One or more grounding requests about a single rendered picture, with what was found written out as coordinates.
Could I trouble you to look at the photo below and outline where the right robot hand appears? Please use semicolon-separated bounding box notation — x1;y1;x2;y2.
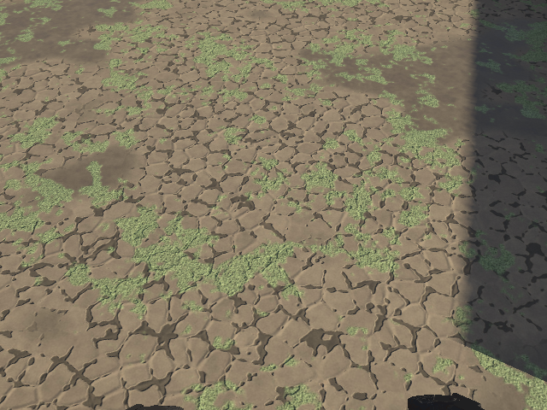
408;393;485;410

